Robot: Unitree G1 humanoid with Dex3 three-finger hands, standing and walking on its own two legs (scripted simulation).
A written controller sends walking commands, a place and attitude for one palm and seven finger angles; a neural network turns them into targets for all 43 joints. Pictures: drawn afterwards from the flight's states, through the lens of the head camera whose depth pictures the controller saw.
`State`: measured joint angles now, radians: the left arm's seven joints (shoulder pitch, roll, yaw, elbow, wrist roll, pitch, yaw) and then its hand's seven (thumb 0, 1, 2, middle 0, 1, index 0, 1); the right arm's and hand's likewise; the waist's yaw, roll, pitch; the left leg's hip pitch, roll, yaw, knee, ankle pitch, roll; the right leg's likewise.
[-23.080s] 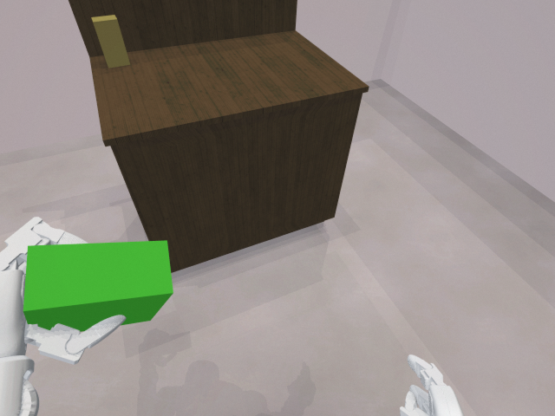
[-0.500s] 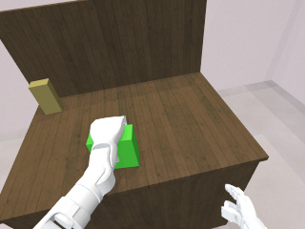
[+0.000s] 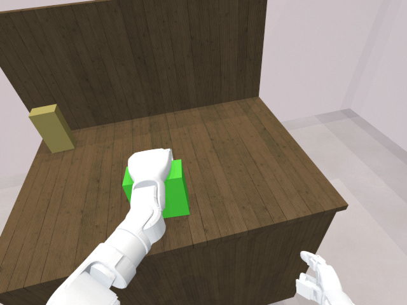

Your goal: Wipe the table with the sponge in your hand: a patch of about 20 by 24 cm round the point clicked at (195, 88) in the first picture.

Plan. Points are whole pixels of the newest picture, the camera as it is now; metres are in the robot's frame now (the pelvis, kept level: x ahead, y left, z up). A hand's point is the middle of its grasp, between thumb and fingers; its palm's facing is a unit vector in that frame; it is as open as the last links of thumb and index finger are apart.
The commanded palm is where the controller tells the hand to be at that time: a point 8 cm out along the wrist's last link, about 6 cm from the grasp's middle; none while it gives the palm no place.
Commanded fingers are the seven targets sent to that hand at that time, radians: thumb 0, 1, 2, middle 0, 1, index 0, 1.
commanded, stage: wipe forward along the third lane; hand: left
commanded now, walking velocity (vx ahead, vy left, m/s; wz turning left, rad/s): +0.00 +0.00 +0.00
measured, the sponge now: (160, 197) +0.35 +0.16 +0.02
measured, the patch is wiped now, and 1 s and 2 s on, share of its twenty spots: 0.90 0.95 0.95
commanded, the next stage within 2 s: wipe back along the third lane in 1.34 s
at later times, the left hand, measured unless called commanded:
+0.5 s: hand (158, 165) +0.40 +0.17 +0.07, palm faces -0.05 -0.02 -1.00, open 10.2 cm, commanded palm +0.39 +0.17 +0.11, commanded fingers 0.00 0.10 1.30 -1.20 -1.60 -1.20 -1.60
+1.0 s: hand (156, 150) +0.45 +0.19 +0.07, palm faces -0.08 -0.02 -1.00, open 10.2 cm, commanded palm +0.44 +0.20 +0.11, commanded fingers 0.00 0.10 1.30 -1.20 -1.60 -1.20 -1.60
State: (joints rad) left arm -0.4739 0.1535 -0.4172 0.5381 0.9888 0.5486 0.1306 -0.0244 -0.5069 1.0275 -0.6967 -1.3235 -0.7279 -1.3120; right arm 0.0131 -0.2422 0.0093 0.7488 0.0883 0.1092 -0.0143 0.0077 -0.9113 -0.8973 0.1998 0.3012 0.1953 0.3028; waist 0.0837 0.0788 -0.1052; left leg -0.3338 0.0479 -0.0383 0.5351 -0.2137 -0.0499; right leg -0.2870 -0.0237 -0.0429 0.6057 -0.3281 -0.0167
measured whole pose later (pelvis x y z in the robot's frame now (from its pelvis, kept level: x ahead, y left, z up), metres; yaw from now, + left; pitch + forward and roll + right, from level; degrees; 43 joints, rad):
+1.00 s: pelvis +0.00 +0.00 +0.00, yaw -2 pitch +9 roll +0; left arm -0.87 0.30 -0.16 1.08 1.00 0.39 0.18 0.01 -0.52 1.03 -0.72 -1.31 -0.75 -1.30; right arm 0.20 -0.26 -0.01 0.78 0.07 0.09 -0.05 0.00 -0.91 -0.90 0.20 0.30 0.20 0.30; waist -0.06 0.06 -0.13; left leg -0.53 0.08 -0.03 0.58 -0.22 -0.03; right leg -0.48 0.01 -0.02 0.61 -0.30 -0.02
